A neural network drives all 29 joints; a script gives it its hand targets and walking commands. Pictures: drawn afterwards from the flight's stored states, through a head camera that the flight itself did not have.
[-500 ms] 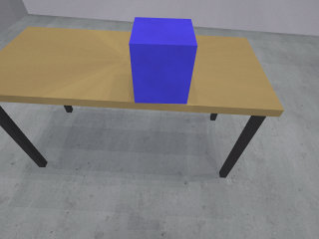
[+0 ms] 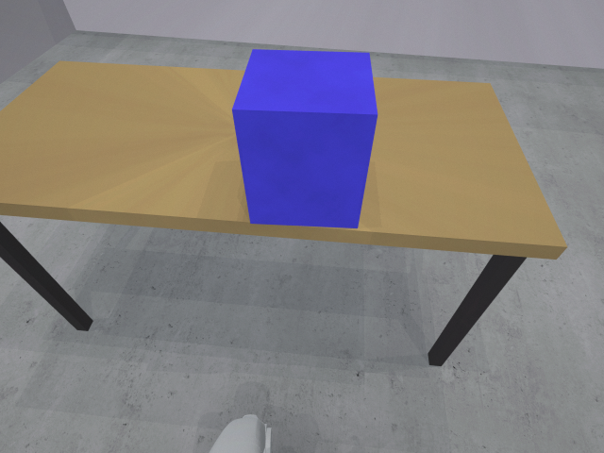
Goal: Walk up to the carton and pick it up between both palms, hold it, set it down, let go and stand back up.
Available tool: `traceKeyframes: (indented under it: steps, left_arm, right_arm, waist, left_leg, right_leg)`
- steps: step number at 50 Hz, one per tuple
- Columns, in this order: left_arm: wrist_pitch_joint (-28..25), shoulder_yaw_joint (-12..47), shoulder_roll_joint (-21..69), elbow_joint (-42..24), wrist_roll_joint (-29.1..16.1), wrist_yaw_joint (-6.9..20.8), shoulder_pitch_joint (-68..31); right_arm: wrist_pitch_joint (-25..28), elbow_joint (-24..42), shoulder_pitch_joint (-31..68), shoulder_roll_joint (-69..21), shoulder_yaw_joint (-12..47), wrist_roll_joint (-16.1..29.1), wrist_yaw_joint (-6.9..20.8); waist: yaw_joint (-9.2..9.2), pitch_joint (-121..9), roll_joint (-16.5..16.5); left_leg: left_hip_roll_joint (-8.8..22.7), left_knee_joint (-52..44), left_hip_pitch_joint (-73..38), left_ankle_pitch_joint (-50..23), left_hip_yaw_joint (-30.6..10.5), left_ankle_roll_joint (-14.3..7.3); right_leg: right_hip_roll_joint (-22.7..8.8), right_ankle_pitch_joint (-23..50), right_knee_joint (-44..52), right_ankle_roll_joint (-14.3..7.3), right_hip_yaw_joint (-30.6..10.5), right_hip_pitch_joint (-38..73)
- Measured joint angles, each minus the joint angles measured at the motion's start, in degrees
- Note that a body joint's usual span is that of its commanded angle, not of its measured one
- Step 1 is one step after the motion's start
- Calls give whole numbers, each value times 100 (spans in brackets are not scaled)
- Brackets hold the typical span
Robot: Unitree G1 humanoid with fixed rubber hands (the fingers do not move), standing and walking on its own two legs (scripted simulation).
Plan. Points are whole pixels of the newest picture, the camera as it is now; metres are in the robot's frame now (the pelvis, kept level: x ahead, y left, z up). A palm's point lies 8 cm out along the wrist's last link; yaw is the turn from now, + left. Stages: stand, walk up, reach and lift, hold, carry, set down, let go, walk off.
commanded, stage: walk up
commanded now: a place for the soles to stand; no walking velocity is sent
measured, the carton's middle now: (307, 142) +0.62 +0.02 +0.06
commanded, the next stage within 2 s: none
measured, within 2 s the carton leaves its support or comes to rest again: neither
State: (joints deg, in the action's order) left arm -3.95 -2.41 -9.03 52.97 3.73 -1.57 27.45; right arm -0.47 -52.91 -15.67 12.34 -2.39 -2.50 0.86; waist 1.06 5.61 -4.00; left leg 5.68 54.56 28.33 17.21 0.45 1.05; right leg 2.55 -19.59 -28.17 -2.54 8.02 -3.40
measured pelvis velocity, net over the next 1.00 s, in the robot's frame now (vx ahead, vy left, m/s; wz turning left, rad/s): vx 0.10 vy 0.05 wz -0.07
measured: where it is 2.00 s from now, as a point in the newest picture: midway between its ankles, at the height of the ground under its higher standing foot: outside the picture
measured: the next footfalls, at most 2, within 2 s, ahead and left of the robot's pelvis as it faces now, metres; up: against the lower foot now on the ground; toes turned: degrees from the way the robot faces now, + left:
left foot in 0.10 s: +0.18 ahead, +0.14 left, +0.00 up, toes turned -4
right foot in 0.42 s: +0.15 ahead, -0.08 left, +0.00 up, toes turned +4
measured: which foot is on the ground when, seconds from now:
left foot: up 0.00-0.08, down 0.10-1.00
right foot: down 0.00-0.14, up 0.16-0.40, down 0.42-1.00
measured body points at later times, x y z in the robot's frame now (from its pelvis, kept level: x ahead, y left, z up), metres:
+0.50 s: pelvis +0.08 +0.03 -0.02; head +0.10 +0.02 +0.43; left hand +0.16 +0.29 -0.14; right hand +0.14 -0.23 -0.16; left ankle +0.14 +0.14 -0.73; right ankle +0.11 -0.09 -0.73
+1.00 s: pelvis +0.10 +0.05 +0.01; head +0.11 +0.06 +0.46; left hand +0.21 +0.29 -0.12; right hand +0.17 -0.22 -0.11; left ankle +0.14 +0.14 -0.73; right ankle +0.11 -0.09 -0.73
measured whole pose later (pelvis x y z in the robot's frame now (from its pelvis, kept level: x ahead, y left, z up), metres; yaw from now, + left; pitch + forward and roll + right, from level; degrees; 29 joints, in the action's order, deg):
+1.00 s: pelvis +0.10 +0.05 +0.01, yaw -4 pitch -2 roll +0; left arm -0.7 0.3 -14.6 45.7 -0.4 0.2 15.4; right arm 0.8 -45.8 -15.3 14.1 0.5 0.8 0.5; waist -0.1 2.6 1.6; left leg 0.6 29.4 14.0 13.2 5.6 -1.8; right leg -1.4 -14.4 -30.0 1.2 -0.4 -13.3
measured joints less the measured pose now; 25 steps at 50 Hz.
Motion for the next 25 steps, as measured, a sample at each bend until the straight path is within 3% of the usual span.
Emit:
traceKeyframes:
  steps: [5, 7, 9, 12, 14, 16, 19, 21, 22, 25]
  left_arm:
    - [83, 24, -189, -175, -40, 38, 119]
    - [152, 41, -339, -222, -107, 72, 78]
    - [246, 83, -393, -313, -193, 90, -28]
    - [448, 79, -415, -478, -175, 71, -257]
    - [481, 63, -446, -591, -164, 77, -449]
    - [447, 53, -470, -736, -182, 90, -626]
    - [400, 46, -480, -915, -223, 98, -834]
    - [357, 33, -481, -997, -247, 95, -904]
    - [340, 28, -434, -980, -248, 89, -972]
    - [351, 71, -330, -1007, -270, 93, -1019]
  right_arm:
    - [127, 302, 126, -155, 48, 27, 39]
    - [236, 367, 137, -243, 63, 13, -4]
    - [299, 476, 145, -253, 80, 25, -74]
    - [212, 529, 154, -194, 68, 115, -176]
    - [160, 556, 120, -135, 67, 127, -223]
    - [144, 563, 76, -56, 70, 99, -232]
    - [105, 583, 60, 80, 102, 74, -232]
    - [47, 627, 86, 165, 128, 93, -216]
    - [9, 628, 133, 234, 132, 113, -203]
    - [-140, 624, 192, 332, 173, 232, -162]
  waist:
    - [71, 55, 251]
    - [105, 152, 575]
    - [140, 256, 776]
    - [-15, 372, 819]
    - [-135, 438, 826]
    - [-207, 466, 809]
    - [-253, 469, 732]
    - [-254, 451, 656]
    - [-265, 501, 490]
    - [-267, 402, 79]
  left_leg:
    - [26, -1431, -440, -75, 157, -203]
    - [-179, -1511, -584, -718, 322, -231]
    - [-297, -1264, -608, -433, 528, -271]
    - [-349, -1265, -746, -212, 621, -358]
    - [-390, -1467, -886, -282, 670, -373]
    - [-430, -1654, -970, -353, 733, -385]
    - [-462, -1716, -974, -358, 832, -377]
    - [-440, -1508, -885, -234, 888, -345]
    - [-337, -1317, -844, -128, 834, -318]
    - [-175, -950, -748, 468, 538, -205]
  right_leg:
    - [-137, -530, -466, 150, 92, 72]
    - [-422, -933, -1053, 202, -12, -28]
    - [-565, -1154, -2210, 193, -330, -489]
    - [-447, -1396, -3774, 246, -612, -1242]
    - [-439, -1285, -4086, 289, -668, -1602]
    - [-476, -1209, -3833, 305, -730, -1829]
    - [-572, -1003, -2712, 300, -775, -1820]
    - [-598, -323, -1674, 287, -772, -1582]
    - [-512, 194, -1479, 274, -712, -1490]
    - [-270, 97, -1386, 221, -566, -1380]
